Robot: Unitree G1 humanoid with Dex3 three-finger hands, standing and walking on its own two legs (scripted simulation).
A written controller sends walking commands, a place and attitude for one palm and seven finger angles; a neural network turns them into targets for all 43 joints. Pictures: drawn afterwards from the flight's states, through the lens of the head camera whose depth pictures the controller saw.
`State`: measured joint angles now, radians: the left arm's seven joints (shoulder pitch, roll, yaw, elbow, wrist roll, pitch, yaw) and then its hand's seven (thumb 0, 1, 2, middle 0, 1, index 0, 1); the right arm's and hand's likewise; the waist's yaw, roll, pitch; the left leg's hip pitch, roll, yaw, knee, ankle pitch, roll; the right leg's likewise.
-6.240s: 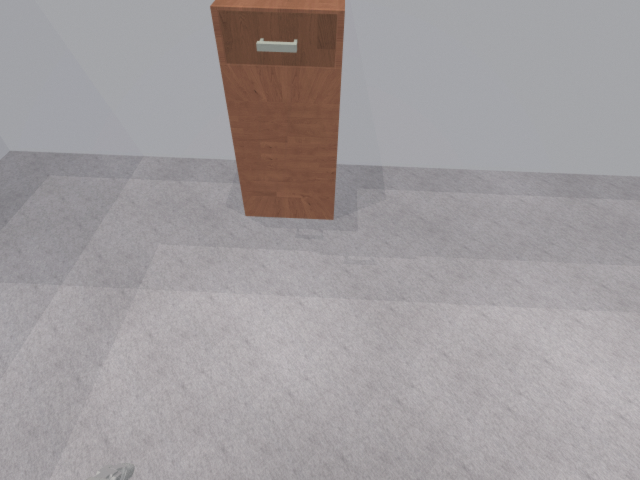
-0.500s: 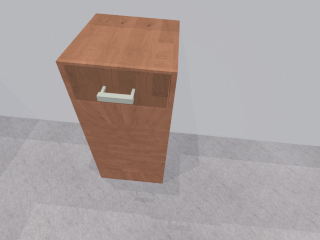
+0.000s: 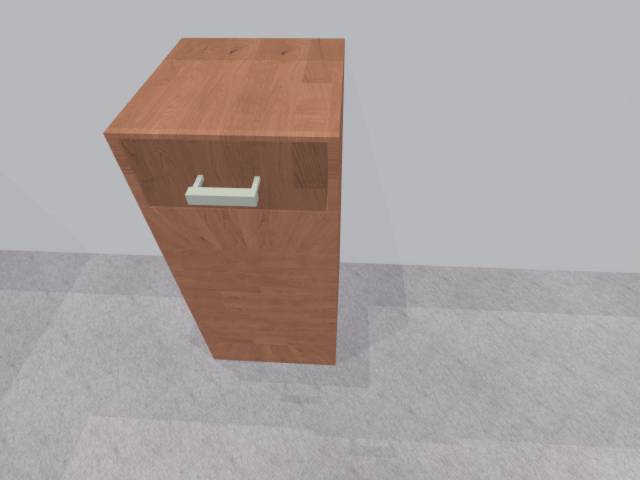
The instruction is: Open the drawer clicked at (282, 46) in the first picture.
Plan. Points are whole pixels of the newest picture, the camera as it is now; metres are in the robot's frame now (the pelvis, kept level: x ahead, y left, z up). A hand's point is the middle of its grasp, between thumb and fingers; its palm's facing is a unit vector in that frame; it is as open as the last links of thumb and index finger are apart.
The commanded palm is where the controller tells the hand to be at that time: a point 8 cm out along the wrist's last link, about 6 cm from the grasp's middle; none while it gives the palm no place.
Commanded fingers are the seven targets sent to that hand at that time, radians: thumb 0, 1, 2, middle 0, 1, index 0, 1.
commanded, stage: look again from close up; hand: left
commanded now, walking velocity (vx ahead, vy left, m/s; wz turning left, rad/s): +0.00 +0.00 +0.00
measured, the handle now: (225, 188) +0.59 +0.21 +0.02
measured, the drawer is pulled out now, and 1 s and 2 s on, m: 0.00 0.00 0.00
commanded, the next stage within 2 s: shuffle to correct the standing spot in 0.20 s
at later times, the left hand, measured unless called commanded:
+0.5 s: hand out of the picture -0.01 +0.13 -0.18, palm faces +0.08 -0.98 -0.16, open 7.4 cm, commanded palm none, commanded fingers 0.00 0.90 0.90 -0.20 -0.30 -0.20 -0.30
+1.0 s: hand out of the picture +0.09 +0.17 -0.18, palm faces +0.08 -0.97 -0.23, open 7.3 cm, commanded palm none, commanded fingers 0.00 0.90 0.90 -0.20 -0.30 -0.20 -0.30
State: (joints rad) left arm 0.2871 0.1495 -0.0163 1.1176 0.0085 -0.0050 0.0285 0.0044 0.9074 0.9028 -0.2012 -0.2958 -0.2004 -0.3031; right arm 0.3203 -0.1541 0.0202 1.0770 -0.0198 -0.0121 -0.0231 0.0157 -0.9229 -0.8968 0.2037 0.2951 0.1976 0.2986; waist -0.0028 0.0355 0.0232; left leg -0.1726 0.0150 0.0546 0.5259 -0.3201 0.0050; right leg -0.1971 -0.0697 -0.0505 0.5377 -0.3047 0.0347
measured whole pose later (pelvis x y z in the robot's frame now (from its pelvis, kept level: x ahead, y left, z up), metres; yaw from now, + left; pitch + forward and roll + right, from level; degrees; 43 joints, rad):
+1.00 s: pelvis +0.07 -0.02 -0.01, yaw +1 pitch +0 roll +2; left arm 0.25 0.16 0.03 1.05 0.01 0.01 0.05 0.01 0.93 0.90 -0.20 -0.30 -0.20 -0.30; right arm 0.27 -0.13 -0.02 1.09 -0.02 -0.01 -0.05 0.03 -0.94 -0.90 0.20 0.30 0.20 0.30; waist 0.01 -0.03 0.06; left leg -0.21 0.03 0.10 0.56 -0.32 -0.02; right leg -0.24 -0.05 -0.11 0.69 -0.45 -0.03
